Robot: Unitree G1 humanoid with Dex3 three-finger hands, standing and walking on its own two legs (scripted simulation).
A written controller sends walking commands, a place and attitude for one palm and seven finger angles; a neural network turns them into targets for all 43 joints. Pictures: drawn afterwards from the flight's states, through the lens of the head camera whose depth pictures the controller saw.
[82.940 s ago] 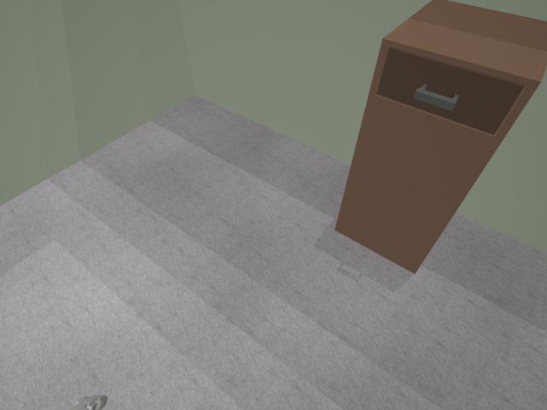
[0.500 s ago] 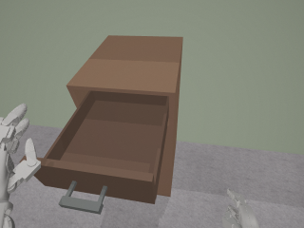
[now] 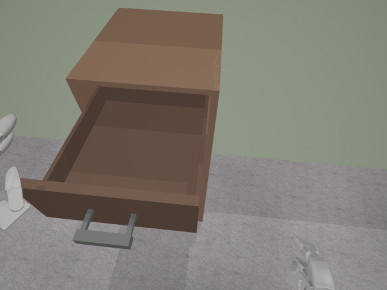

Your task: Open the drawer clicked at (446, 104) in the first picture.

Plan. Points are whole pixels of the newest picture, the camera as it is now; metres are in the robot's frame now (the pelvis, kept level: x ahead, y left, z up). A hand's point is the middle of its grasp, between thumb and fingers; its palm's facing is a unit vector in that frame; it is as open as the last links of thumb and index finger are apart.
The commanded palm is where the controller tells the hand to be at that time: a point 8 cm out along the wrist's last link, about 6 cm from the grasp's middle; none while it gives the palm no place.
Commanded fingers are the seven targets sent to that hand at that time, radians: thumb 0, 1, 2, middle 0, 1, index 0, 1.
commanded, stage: step back with the hand held close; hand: left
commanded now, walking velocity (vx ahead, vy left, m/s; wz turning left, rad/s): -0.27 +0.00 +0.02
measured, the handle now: (107, 227) +0.23 +0.18 +0.02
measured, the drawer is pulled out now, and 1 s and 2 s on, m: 0.30 0.30 0.30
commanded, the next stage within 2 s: stop stepping back and stand still in 0.80 s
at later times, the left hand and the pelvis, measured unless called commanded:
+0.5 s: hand out of the picture +0.14 +0.26 +0.20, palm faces +0.39 -0.80 -0.45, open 7.4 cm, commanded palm +0.08 +0.29 +0.21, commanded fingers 0.00 0.90 0.90 -0.20 -0.30 -0.20 -0.30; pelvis -0.06 +0.02 +0.00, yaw -2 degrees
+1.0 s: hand out of the picture +0.01 +0.22 +0.18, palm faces +0.35 -0.82 -0.45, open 7.4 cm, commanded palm -0.07 +0.26 +0.21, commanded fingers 0.00 0.90 0.90 -0.20 -0.30 -0.20 -0.30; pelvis -0.20 -0.01 -0.01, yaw -1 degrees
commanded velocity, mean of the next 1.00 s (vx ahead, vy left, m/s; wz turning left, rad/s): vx -0.29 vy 0.00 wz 0.04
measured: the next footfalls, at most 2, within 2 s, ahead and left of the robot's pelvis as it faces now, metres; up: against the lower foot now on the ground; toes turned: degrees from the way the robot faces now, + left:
right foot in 0.66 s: -0.14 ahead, -0.12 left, +0.00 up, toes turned -4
left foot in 0.92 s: -0.10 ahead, +0.11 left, +0.00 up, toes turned +0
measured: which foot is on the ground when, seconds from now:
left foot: down 0.00-0.72, up 0.74-0.90, down 0.92-1.00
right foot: down 0.00-0.34, up 0.36-0.64, down 0.66-1.00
